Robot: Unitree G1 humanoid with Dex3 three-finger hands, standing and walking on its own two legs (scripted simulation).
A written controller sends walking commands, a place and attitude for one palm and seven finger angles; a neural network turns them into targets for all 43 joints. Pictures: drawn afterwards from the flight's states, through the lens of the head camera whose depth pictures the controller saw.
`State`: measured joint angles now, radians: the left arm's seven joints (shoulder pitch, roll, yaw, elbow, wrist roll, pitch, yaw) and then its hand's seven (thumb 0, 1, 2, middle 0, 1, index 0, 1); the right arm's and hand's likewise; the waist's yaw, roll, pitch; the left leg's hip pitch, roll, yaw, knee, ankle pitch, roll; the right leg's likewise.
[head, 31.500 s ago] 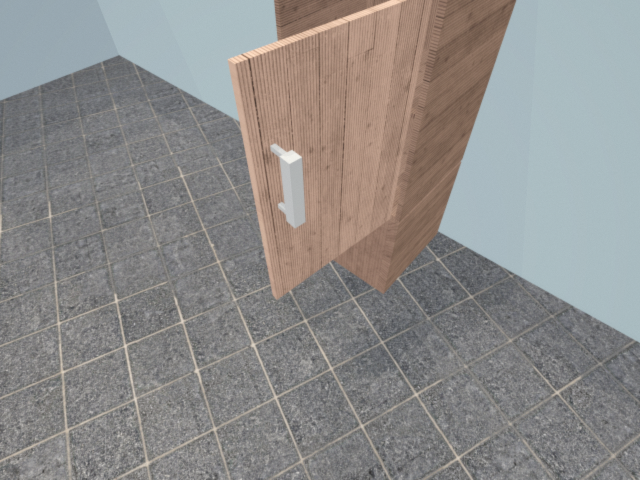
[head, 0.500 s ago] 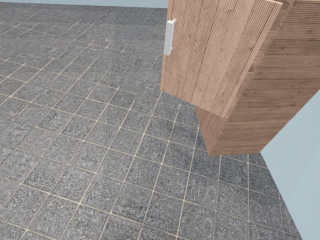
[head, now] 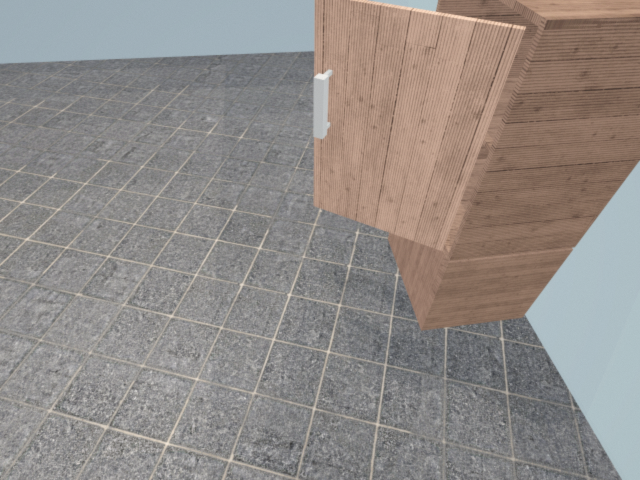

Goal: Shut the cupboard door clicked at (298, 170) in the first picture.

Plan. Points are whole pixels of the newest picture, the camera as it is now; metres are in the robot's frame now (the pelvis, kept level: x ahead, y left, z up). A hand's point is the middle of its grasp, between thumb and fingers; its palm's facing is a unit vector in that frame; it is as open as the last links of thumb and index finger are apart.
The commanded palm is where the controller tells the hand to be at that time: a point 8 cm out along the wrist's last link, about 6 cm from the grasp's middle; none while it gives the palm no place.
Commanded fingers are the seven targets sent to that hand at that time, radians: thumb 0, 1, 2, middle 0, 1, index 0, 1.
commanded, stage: let the arm hang, fingers relaxed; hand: left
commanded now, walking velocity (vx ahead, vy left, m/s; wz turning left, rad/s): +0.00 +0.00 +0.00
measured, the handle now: (324, 104) +0.92 +0.03 +0.02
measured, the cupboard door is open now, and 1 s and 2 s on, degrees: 55 55 55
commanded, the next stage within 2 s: look to check the result in 0.14 s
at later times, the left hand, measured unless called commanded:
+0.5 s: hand out of the picture +0.06 +0.23 -0.16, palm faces -0.01 -0.95 -0.31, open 7.4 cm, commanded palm none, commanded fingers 0.00 0.90 0.90 -0.20 -0.30 -0.20 -0.30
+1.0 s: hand out of the picture +0.09 +0.20 -0.17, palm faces +0.01 -0.95 -0.30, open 7.4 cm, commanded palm none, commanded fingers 0.00 0.90 0.90 -0.20 -0.30 -0.20 -0.30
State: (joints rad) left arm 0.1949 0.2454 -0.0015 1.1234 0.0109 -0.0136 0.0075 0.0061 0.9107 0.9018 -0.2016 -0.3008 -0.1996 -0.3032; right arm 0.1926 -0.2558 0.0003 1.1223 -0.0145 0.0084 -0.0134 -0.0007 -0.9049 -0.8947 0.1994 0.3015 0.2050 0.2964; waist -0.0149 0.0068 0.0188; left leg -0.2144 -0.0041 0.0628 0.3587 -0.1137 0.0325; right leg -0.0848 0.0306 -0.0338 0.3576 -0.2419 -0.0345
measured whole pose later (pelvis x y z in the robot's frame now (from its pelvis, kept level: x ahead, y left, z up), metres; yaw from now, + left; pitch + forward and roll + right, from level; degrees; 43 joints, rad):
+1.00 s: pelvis +0.03 -0.02 +0.00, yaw +2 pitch -1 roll +1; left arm 0.15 0.26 0.01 1.11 0.01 0.00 0.02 0.01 0.91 0.90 -0.20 -0.30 -0.20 -0.30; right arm 0.15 -0.29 0.00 1.11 -0.01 0.02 -0.02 0.00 -0.91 -0.89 0.20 0.30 0.20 0.30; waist -0.02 0.00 0.04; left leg -0.20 0.00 0.03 0.38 -0.16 0.00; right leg -0.04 0.04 -0.06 0.35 -0.29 -0.06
